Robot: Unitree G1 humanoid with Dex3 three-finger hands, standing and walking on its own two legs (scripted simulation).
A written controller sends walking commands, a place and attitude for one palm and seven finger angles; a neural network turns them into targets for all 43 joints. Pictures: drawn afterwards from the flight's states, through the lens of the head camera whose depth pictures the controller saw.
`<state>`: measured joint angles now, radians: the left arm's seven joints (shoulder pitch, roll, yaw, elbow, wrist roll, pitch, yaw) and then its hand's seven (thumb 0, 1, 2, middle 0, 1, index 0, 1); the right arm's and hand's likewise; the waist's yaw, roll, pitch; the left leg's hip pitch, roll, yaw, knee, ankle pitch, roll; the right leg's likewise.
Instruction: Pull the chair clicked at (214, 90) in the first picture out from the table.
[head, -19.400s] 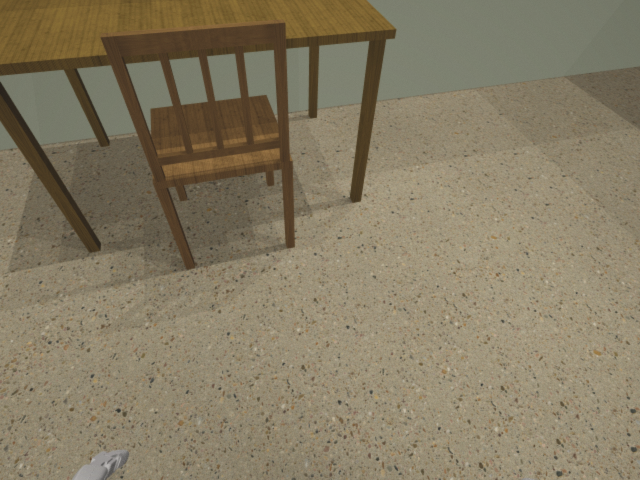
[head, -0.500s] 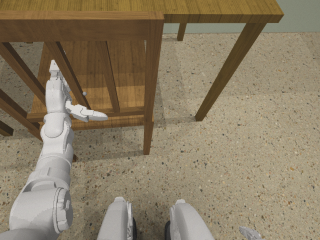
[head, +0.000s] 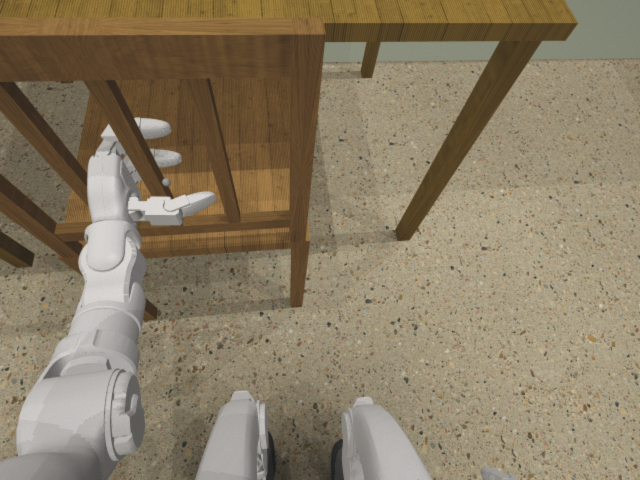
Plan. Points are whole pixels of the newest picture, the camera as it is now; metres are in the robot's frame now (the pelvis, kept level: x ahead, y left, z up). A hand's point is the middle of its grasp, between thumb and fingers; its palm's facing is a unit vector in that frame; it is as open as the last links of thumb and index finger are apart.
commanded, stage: hook a spindle and tug to test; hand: left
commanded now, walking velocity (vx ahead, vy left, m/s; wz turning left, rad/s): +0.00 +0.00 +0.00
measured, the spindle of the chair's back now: (146, 166) +0.49 +0.21 +0.02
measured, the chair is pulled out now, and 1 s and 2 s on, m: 0.00 0.05 0.19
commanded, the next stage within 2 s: step backward, pulling the chair out in 0.90 s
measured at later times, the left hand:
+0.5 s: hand (168, 184) +0.47 +0.18 +0.03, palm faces +0.08 -1.00 -0.02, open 4.9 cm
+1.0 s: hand (167, 213) +0.43 +0.17 +0.03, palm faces +0.08 -1.00 -0.02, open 4.9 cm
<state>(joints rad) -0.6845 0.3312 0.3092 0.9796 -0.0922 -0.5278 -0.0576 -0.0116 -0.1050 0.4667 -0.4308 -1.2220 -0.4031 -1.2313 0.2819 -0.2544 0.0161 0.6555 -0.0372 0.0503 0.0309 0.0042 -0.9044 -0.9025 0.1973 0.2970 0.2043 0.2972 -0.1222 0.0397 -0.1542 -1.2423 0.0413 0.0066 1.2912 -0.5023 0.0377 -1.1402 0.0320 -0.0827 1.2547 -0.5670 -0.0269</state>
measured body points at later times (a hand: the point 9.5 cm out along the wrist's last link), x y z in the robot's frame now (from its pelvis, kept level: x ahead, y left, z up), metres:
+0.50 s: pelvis +0.01 +0.01 +0.01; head +0.15 +0.03 +0.44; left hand +0.46 +0.23 +0.03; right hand +0.08 -0.25 -0.11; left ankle +0.05 +0.10 -0.62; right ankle +0.01 -0.11 -0.62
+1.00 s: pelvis +0.02 +0.01 +0.01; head +0.14 +0.03 +0.44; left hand +0.42 +0.22 +0.03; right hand +0.12 -0.24 -0.11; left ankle +0.05 +0.10 -0.62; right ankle +0.01 -0.11 -0.62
